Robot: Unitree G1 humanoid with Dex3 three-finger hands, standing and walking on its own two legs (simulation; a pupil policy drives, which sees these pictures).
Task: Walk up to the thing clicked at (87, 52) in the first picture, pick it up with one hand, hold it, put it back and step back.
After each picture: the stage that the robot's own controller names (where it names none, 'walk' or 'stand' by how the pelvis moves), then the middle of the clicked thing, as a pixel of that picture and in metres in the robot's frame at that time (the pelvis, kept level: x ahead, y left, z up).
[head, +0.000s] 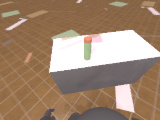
stand; (87, 49) +0.64 +0.06 -0.01
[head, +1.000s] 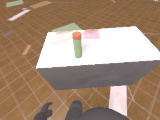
rise first; (77, 46) +0.58 +0.16 +0.03
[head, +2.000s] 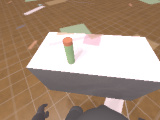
stand; (69, 52) +0.51 +0.20 +0.03
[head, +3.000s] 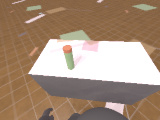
stand; (69, 58) +0.50 +0.21 +0.00
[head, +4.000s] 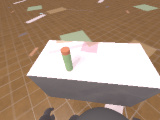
stand; (67, 60) +0.48 +0.23 -0.01
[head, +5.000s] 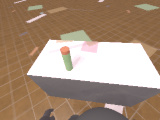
stand; (67, 59) +0.48 +0.23 -0.01
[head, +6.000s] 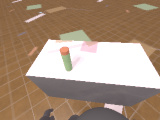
stand; (66, 60) +0.48 +0.23 -0.01
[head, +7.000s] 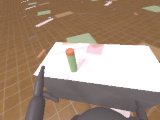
rise first; (72, 61) +0.48 +0.22 +0.00
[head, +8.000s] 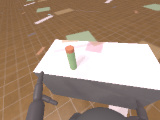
go down; (71, 58) +0.50 +0.22 +0.00
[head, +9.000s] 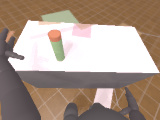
go down; (58, 48) +0.50 +0.21 +0.05
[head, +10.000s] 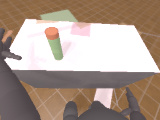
approach; (55, 46) +0.50 +0.21 +0.06
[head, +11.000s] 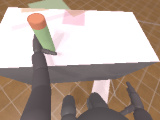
close in; (45, 38) +0.51 +0.23 +0.10
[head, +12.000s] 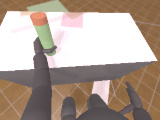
lift; (46, 38) +0.53 +0.22 +0.10
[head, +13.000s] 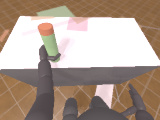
lift; (51, 45) +0.48 +0.22 +0.09
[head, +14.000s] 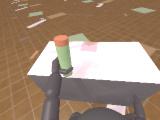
lift; (64, 58) +0.34 +0.17 +0.20
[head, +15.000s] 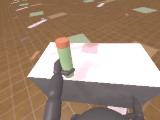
hold; (66, 59) +0.34 +0.17 +0.18
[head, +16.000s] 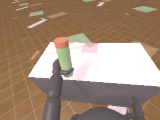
hold; (65, 59) +0.34 +0.17 +0.18
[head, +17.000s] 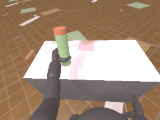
crouch; (63, 48) +0.43 +0.18 +0.19
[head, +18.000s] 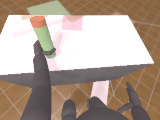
lower; (45, 40) +0.52 +0.23 +0.07
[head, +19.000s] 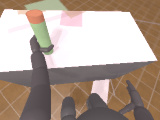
lower; (43, 36) +0.53 +0.23 +0.10
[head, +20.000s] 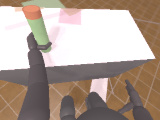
lower; (40, 33) +0.54 +0.23 +0.10
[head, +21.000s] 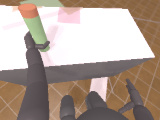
lower; (37, 32) +0.55 +0.24 +0.11
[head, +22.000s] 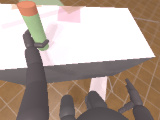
rest; (37, 30) +0.55 +0.24 +0.11
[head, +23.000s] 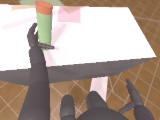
withdraw; (44, 29) +0.56 +0.20 +0.11
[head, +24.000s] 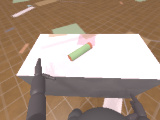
sink last; (80, 51) +0.61 +0.09 -0.04
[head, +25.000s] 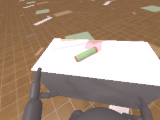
stand; (86, 54) +0.64 +0.10 -0.05
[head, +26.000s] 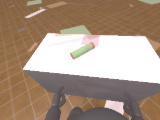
stand; (82, 50) +0.63 +0.11 -0.04
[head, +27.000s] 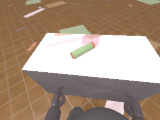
stand; (83, 50) +0.62 +0.10 -0.03
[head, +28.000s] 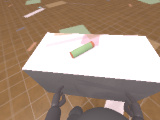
stand; (82, 49) +0.63 +0.11 -0.03
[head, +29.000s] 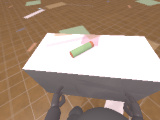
stand; (82, 49) +0.64 +0.11 -0.03
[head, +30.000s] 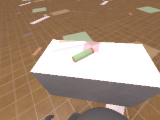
stand; (83, 54) +0.66 +0.11 -0.09
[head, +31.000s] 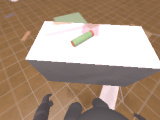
walk; (82, 38) +0.73 +0.09 -0.08
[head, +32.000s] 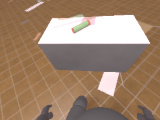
walk; (81, 26) +1.01 +0.20 -0.07
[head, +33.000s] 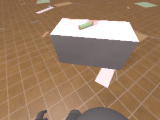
stand; (86, 25) +1.27 +0.11 -0.08
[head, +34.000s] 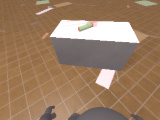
stand; (85, 26) +1.25 +0.12 -0.10
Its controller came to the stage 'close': yes
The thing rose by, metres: 0.22
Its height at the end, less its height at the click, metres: -0.09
